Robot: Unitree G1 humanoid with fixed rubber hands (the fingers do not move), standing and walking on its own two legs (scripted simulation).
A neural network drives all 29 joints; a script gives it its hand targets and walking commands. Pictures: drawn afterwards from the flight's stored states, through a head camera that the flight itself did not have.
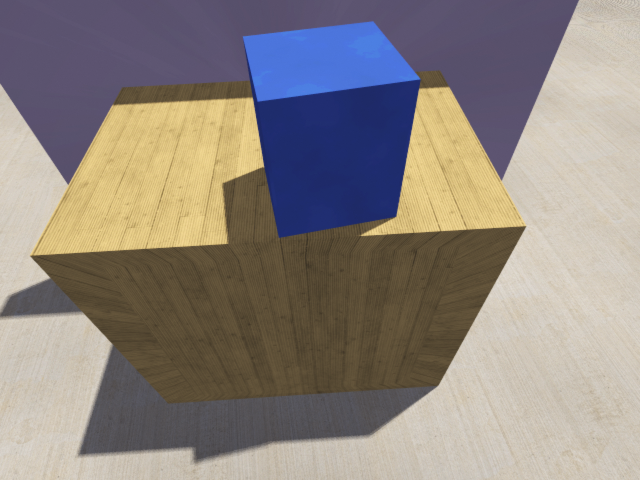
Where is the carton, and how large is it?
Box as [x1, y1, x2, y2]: [243, 21, 420, 237]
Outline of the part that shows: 372,21 243,36 264,167 279,237 386,218 396,215 420,79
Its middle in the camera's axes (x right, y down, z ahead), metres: +0.01 -0.19 +0.65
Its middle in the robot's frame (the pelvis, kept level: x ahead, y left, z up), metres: +0.64 +0.03 +0.10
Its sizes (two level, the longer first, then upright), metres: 0.210 0.200 0.250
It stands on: a pedestal, 0.73 m high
